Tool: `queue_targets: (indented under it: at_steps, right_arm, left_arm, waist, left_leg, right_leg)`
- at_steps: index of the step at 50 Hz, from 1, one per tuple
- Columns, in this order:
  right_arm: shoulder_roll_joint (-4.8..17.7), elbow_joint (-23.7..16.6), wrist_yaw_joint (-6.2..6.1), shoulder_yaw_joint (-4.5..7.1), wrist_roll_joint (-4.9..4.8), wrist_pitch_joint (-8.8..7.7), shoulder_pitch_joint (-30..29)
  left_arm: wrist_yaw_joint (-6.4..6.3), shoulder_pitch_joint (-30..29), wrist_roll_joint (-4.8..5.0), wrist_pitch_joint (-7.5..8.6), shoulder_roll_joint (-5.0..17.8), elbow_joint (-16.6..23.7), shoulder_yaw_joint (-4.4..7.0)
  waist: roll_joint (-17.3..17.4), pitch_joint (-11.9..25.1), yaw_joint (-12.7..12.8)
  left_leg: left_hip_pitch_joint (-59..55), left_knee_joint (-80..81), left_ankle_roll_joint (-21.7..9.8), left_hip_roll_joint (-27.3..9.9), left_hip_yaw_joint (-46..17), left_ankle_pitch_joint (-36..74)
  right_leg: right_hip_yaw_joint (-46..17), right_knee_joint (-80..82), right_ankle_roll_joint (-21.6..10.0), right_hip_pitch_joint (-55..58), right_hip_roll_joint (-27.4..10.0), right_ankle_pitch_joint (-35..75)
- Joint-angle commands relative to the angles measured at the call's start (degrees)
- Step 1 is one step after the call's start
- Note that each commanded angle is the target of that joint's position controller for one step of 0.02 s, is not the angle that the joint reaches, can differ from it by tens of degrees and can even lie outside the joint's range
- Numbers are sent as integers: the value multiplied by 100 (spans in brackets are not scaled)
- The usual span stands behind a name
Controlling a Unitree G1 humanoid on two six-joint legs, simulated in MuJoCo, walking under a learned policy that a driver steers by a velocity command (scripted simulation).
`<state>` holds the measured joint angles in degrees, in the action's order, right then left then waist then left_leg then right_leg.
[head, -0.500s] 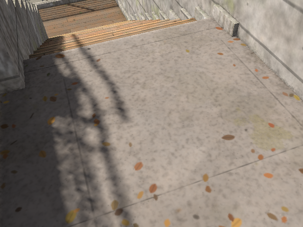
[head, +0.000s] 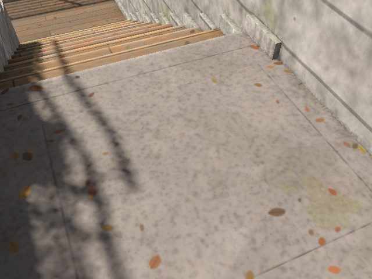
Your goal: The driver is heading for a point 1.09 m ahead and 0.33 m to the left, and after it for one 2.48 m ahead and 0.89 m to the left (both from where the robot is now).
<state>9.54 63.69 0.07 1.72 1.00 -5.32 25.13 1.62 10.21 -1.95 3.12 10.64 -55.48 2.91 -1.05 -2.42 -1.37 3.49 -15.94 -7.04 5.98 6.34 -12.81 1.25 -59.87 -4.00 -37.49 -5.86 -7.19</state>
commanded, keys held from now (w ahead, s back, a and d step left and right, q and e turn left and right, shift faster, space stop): w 0.28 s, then w+q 0.72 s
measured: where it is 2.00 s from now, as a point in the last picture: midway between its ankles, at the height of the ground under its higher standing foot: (123, 160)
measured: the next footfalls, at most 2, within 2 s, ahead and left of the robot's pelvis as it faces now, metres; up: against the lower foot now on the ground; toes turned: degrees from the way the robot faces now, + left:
right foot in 0.26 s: +0.31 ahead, -0.09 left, +0.00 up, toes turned -3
left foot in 0.78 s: +0.58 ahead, +0.10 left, +0.00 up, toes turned +19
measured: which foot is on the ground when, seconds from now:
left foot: down 0.00-0.26, up 0.28-0.76, down 0.78-1.00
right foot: up 0.00-0.24, down 0.26-0.80, up 0.82-1.00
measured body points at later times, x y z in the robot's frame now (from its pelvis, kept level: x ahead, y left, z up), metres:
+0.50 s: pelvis +0.29 -0.03 +0.00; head +0.31 -0.03 +0.45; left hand +0.25 +0.21 -0.15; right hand +0.37 -0.27 -0.15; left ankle +0.32 +0.12 -0.66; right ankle +0.27 -0.09 -0.74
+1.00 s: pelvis +0.55 +0.06 +0.00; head +0.57 +0.08 +0.45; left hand +0.58 +0.34 -0.13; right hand +0.67 -0.18 -0.14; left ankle +0.54 +0.09 -0.74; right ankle +0.64 -0.09 -0.66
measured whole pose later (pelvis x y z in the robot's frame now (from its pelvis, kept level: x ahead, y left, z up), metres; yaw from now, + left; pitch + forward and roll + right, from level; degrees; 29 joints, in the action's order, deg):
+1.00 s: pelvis +0.55 +0.06 +0.00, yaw +22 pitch +0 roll +0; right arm 13.9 54.8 0.1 4.3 0.0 -3.1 17.9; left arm 0.5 9.0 -2.5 3.6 12.8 -48.7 2.8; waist -1.1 -3.0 -0.8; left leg 10.4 -20.5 -8.9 8.6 0.6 -10.3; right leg -1.5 -63.6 1.0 -33.4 -7.0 -15.6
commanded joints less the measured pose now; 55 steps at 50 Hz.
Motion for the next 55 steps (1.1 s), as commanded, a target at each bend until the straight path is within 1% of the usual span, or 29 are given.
queue_targets:
  at_steps: [1, 3, 7, 9, 11, 12, 13, 14, 15, 16, 17, 19, 21, 24, 28, 33, 35, 37, 38, 39, 40, 41, 42, 43, 44, 46, 47, 50, 55]
  right_arm:
    - [497, -231, -3, -18, 0, -127, 206]
    - [386, -173, -29, -35, -25, -141, 536]
    - [526, -17, -89, -20, 27, -119, 1004]
    - [645, -14, -175, -30, 44, -143, 841]
    - [812, -82, -205, 11, 27, -125, 565]
    - [798, -158, -181, 1, -13, -131, 414]
    - [478, -382, -178, -87, -91, -167, 350]
    - [94, -331, -108, -78, -307, -129, 1160]
    - [583, -378, -134, 27, -122, -73, 654]
    - [533, -565, -107, 42, -84, -76, 67]
    - [402, -593, -89, 39, -85, -58, -80]
    - [323, -588, 32, 97, 116, 125, 28]
    - [206, -647, 105, 117, 129, 251, -21]
    - [219, -927, 132, 120, 82, 337, -689]
    - [208, -1320, 186, 64, 18, 308, -1703]
    - [243, -1659, 226, 21, 40, 295, -2507]
    - [340, -1664, 213, 72, 65, 290, -2359]
    - [502, -1499, 175, 167, 84, 283, -1728]
    - [634, -1324, 164, 244, 99, 261, -1164]
    - [870, -1089, 130, 368, 160, 226, -381]
    - [1475, -1065, 55, 559, 214, 227, 131]
    - [1764, -1178, 76, 618, 96, 302, -130]
    - [1646, -1152, 50, 585, -6, 356, -279]
    - [1380, -1171, 23, 517, -34, 348, -587]
    - [1116, -1206, 19, 449, -31, 320, -846]
    - [905, -1260, -21, 357, -98, 213, -1043]
    - [939, -1251, -22, 352, -120, 146, -956]
    - [1185, -1220, -19, 395, -123, 82, -598]
    - [1204, -1225, -15, 387, -103, 134, 85]
  left_arm:
    - [55, -335, 49, -11, 85, 359, -57]
    - [72, -911, 75, -36, 38, 509, -110]
    - [-9, -1376, 110, 5, 125, 673, -120]
    - [-59, -1036, 92, 55, 218, 632, -79]
    - [-125, 139, 95, 130, 465, 227, 48]
    - [-173, 997, 10, 181, 673, -26, 146]
    - [-239, 1853, -110, 202, 1213, -168, 311]
    - [-177, 1851, -39, 125, 1418, -167, 387]
    - [-120, 1180, 143, 84, 1068, -62, 325]
    - [-98, 566, 161, 128, 689, 59, 213]
    - [-93, 347, 113, 189, 370, 26, 130]
    - [-174, 611, 86, 282, 138, -215, 37]
    - [-203, 911, 97, 382, 273, -345, 50]
    - [-203, 1128, 96, 430, 426, -363, 54]
    - [-225, 1383, 102, 438, 412, -371, -5]
    - [-334, 1903, 96, 385, 602, -512, 1]
    - [-391, 1853, 83, 341, 711, -512, 21]
    - [-436, 1709, 54, 268, 871, -467, 70]
    - [-424, 1643, 48, 217, 955, -410, 100]
    - [-386, 1533, 67, 187, 1009, -310, 120]
    - [-317, 1548, 148, 202, 719, -20, 65]
    - [-209, 1366, 193, 257, 578, 379, 69]
    - [-170, 671, 124, 330, 821, 543, 102]
    - [-146, 507, 175, 405, 777, 643, 78]
    - [-163, 608, 152, 406, 732, 575, 85]
    - [-152, 802, -54, 177, 601, 569, 69]
    - [-129, 793, -94, 72, 577, 611, 72]
    - [-83, 278, -90, -78, 574, 882, 66]
    - [-51, -911, -47, -111, 663, 1371, 41]
  waist:
    - [356, -389, 109]
    - [557, -364, -106]
    - [511, -422, -189]
    - [537, -205, 81]
    - [598, 317, 604]
    - [561, 723, 1002]
    - [-86, 1372, 1197]
    - [-1227, 1934, 750]
    - [-46, 1170, 611]
    - [85, 399, 465]
    - [295, -42, 255]
    - [74, -100, -10]
    - [-16, -98, -94]
    - [-100, -240, -56]
    - [-231, -374, 142]
    - [-275, -424, 377]
    - [-362, -278, 221]
    - [-518, 94, -103]
    - [-528, 413, -333]
    - [-322, 799, -728]
    - [517, 1401, -837]
    - [1302, 1728, -481]
    - [419, 1067, -513]
    - [186, 531, -316]
    - [-211, 186, -17]
    - [-90, 147, 295]
    - [-17, 179, 332]
    - [186, 93, 250]
    - [426, 12, -198]
  left_leg:
    - [335, 848, -272, -1405, -927, 2679]
    - [101, 812, -178, -1287, -745, 2928]
    - [-791, 458, -233, -1593, -729, 4006]
    - [-869, -163, -158, -1747, -694, 5285]
    - [-869, -1489, -95, -1685, -622, 5780]
    - [-149, -2561, -85, -1554, -537, 4847]
    - [891, -4273, -44, -1171, -348, 2532]
    - [2754, -6475, 171, -92, -365, -1686]
    - [3371, -6573, 80, -521, -921, -1227]
    - [3441, -6277, 85, -740, -962, -700]
    - [3182, -5903, 104, -914, -961, -434]
    - [2689, -5406, 171, -1068, -979, -304]
    - [2742, -5265, 206, -1052, -906, -144]
    - [3315, -4842, 271, -1148, -775, 457]
    - [3407, -3408, 317, -1079, -427, 1272]
    - [3231, -2174, 101, -835, 119, 1179]
    - [2881, -2010, -106, -598, 278, 709]
    - [2159, -1951, -376, -241, 419, 112]
    - [1518, -1725, -527, -78, 398, -26]
    - [362, -1237, -743, -126, 66, 36]
    - [-1145, -1058, -1269, -1572, -1914, -441]
    - [-2075, -132, -2021, -2665, -4919, -192]
    - [-1678, 59, -1770, -2451, -4177, -153]
    - [-951, 181, -1530, -2332, -3515, 239]
    - [-266, 285, -1252, -2051, -3014, 911]
    - [439, 361, -1015, -1576, -2329, 1684]
    - [529, 361, -1010, -1458, -2208, 2014]
    - [653, 430, -895, -1226, -2008, 2325]
    - [27, 347, -591, -1159, -2245, 2413]
  right_leg:
    - [275, 1005, 9, -79, 94, 718]
    - [474, 1762, 11, 219, 262, 867]
    - [644, 2514, -63, 288, 507, 649]
    - [677, 2663, -220, 984, 768, 225]
    - [607, 3106, -497, 2207, 991, 4]
    - [285, 3318, -701, 3451, 673, 133]
    - [-1232, 3328, -955, 4606, -681, -172]
    - [-4087, 4115, -2010, 5740, -2026, -404]
    - [-3652, 4499, -1783, 4987, -1727, -1211]
    - [-2772, 4754, -1506, 4092, -1498, -1241]
    - [-2136, 4977, -1228, 3348, -1243, -622]
    - [-1223, 5143, -848, 2792, -846, -86]
    - [-756, 5177, -745, 2752, -739, 575]
    - [-149, 5249, -574, 2851, -632, 1152]
    - [487, 5213, -350, 3049, -429, 1854]
    - [859, 4905, -302, 4004, -716, 2771]
    - [1050, 4380, -265, 4355, -821, 4120]
    - [1211, 3306, -269, 4510, -897, 5353]
    - [1231, 2386, -274, 4381, -906, 5275]
    - [1305, 1045, -161, 3687, -813, 4328]
    - [1370, -1015, 51, 2002, -380, 1493]
    - [462, -2594, 270, 26, 883, -2370]
    - [-290, -2472, 187, -665, 417, -1799]
    - [-267, -2013, 180, -621, 203, -1256]
    - [-264, -1457, 211, -265, 27, -1041]
    - [-288, -864, 390, 385, -118, -984]
    - [-237, -715, 469, 459, -103, -988]
    - [-89, -89, 655, 180, -92, -488]
    - [-92, 1066, 707, -452, 57, 439]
